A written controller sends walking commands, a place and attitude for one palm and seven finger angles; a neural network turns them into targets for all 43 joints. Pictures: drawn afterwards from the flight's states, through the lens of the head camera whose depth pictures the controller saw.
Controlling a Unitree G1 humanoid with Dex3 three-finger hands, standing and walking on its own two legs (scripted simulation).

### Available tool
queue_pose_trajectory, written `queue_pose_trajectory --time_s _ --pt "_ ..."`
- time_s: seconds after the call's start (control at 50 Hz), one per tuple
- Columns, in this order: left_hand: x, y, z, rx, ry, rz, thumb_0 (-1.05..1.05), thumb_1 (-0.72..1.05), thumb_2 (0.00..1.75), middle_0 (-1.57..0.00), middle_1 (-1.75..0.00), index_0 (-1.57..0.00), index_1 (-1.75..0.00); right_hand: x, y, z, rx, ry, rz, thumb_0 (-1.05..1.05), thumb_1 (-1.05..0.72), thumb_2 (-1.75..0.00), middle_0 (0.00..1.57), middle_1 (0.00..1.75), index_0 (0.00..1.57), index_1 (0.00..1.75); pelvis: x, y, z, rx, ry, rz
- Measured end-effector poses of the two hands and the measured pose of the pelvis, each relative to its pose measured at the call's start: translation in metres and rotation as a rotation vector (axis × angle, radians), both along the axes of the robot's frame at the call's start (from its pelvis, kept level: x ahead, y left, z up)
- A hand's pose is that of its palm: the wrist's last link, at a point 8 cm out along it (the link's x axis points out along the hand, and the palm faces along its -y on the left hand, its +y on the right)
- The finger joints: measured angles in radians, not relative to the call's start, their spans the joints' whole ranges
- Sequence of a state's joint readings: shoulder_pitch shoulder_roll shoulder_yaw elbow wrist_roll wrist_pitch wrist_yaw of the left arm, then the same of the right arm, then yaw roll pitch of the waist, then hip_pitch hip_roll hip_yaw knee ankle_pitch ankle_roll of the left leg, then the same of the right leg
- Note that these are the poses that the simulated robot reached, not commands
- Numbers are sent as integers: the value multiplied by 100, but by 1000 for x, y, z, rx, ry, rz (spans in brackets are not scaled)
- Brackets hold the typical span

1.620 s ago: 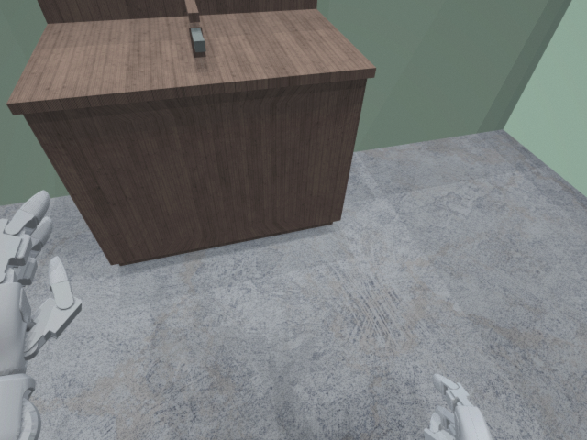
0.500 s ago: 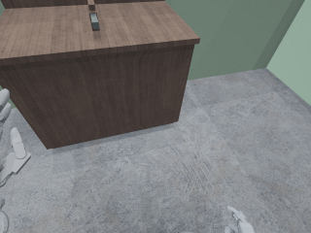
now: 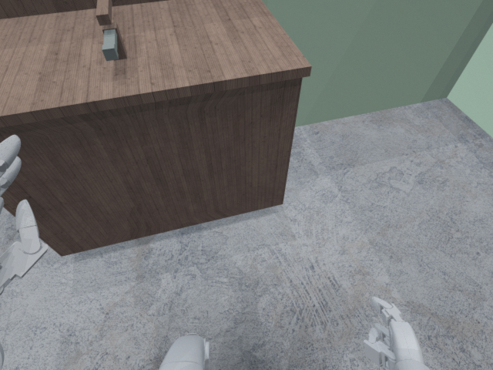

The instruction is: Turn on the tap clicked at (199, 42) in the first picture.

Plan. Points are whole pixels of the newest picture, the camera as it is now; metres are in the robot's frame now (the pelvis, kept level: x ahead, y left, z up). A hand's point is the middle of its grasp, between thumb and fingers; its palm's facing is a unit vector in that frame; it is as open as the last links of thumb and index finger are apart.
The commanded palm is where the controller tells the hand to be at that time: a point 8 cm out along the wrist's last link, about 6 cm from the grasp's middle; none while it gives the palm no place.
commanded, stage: take the last steps up to it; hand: left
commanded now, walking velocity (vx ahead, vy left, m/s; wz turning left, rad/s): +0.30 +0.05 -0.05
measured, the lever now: (110, 52) +0.76 +0.36 +0.11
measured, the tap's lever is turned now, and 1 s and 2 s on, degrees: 0 0 0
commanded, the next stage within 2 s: come to a stop and stand still in 1.04 s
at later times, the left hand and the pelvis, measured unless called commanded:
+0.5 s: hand (77, 140) +0.38 +0.25 +0.19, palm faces +0.38 -0.84 -0.38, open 7.4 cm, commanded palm +0.31 +0.30 +0.19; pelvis +0.14 +0.02 +0.00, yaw -3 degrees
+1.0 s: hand (143, 90) +0.48 +0.18 +0.20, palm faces +0.35 -0.83 -0.44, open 7.4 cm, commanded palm +0.43 +0.24 +0.19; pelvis +0.26 -0.03 +0.01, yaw -3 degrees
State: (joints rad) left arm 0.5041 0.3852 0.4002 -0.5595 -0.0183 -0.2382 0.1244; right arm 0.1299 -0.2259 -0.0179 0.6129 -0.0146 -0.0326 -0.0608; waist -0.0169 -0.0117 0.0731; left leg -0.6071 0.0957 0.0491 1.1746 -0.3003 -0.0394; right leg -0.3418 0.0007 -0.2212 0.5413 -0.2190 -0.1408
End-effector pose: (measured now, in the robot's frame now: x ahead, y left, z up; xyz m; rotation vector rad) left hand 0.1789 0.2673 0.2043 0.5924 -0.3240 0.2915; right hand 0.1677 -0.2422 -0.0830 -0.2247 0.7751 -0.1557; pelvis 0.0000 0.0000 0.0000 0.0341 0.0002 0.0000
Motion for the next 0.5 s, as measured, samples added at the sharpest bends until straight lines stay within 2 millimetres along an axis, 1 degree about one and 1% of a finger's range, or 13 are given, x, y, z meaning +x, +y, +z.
queue_pose_trajectory --time_s 0.1,0.22,0.32,0.42,0.5 --pt "16 5 7 -19 -1 52 1 89 90 -22 -30 -22 -30 22 -7 13 -15 -11 5 1 -91 -90 20 30 20 30 28 -3 10 19 9 4" --pt "48 14 -2 -106 -18 103 1 89 90 -21 -30 -21 -30 47 -1 16 -15 -9 10 1 -91 -90 20 30 20 30 62 1 12 12 6 0" --pt "83 18 -8 -159 -53 76 1 89 90 -21 -30 -21 -30 72 15 15 -16 -2 15 1 -91 -90 20 30 20 30 90 10 9 -1 4 -9" --pt "124 26 -8 -144 -116 14 1 89 90 -21 -30 -21 -30 99 31 9 -7 -35 -17 1 -91 -90 20 30 21 30 118 22 -4 6 -13 -43" --pt "157 25 -4 -100 -84 -17 1 89 90 -21 -30 -21 -30 114 45 7 48 -45 -43 1 -91 -90 20 30 21 30 137 23 -1 -4 -6 -48"
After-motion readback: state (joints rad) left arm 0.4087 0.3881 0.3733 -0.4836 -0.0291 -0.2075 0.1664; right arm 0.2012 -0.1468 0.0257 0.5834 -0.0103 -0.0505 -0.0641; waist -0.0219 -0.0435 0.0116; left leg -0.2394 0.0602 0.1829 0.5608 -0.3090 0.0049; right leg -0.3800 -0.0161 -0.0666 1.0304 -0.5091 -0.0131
